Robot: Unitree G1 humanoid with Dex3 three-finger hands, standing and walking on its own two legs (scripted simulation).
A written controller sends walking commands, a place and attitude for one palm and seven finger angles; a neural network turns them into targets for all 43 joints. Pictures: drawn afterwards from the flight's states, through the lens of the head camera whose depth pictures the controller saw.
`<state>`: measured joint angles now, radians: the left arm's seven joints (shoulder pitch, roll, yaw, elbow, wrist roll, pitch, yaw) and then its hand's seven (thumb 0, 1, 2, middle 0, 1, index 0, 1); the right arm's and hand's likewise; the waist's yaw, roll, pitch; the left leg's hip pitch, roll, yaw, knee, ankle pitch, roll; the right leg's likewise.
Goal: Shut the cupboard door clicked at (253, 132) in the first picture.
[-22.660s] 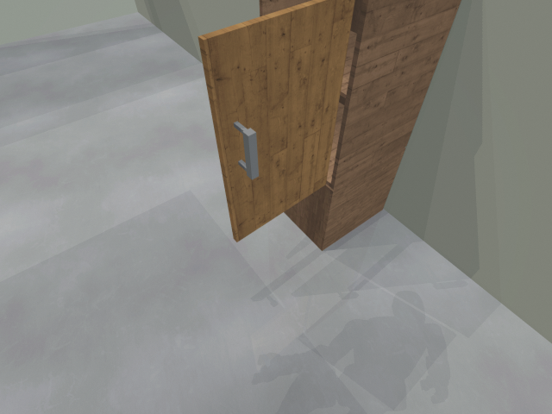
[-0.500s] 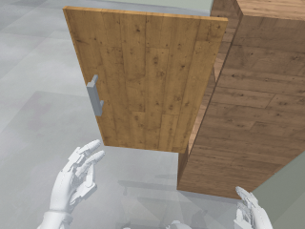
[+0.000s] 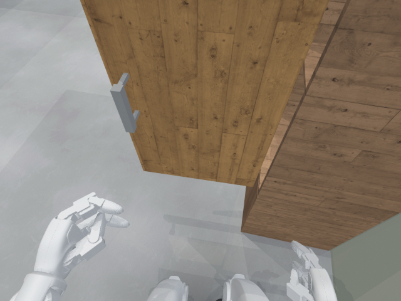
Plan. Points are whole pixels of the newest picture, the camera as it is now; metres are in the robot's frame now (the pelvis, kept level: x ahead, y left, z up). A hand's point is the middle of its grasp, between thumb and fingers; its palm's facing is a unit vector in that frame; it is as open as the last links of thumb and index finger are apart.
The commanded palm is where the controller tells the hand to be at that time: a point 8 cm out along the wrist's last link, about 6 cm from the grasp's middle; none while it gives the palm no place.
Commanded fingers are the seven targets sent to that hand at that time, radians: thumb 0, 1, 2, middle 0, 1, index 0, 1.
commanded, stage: raise the hand and make a fist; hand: left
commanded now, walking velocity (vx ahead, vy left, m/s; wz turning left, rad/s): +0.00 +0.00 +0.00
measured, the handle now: (128, 104) +0.49 +0.20 +0.09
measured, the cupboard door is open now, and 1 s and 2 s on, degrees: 93 93 93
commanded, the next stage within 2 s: bring the fist close to the handle in 1.10 s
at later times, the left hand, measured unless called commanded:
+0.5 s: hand (79, 227) +0.22 +0.21 +0.08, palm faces -0.10 -0.99 -0.03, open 3.0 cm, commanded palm +0.21 +0.27 +0.08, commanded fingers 0.00 0.90 0.90 -1.30 -1.50 -1.30 -1.50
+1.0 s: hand (69, 218) +0.23 +0.23 +0.09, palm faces -0.11 -0.99 -0.04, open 3.1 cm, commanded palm +0.21 +0.28 +0.09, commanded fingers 0.00 0.90 0.90 -1.30 -1.50 -1.30 -1.50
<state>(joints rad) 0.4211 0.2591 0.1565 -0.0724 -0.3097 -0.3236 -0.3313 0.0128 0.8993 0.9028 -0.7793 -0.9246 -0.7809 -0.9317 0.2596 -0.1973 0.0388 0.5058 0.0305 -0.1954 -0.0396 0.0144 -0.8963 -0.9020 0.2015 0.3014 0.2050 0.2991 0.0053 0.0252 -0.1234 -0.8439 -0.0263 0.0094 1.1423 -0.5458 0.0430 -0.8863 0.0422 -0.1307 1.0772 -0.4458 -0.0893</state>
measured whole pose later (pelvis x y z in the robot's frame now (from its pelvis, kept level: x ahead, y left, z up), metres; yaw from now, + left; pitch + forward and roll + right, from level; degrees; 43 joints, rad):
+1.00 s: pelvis +0.01 +0.05 +0.03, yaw +0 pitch +11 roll -3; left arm 0.36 0.29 0.16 -0.08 -0.30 -0.29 -0.32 0.01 0.90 0.90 -1.30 -1.50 -1.30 -1.50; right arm 0.30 -0.27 0.03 0.47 0.03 -0.20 -0.03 0.01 -0.90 -0.90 0.20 0.30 0.20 0.30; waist 0.01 0.03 -0.10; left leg -0.69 -0.06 0.03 1.00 -0.50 0.10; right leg -0.72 0.02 -0.10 0.93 -0.39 -0.03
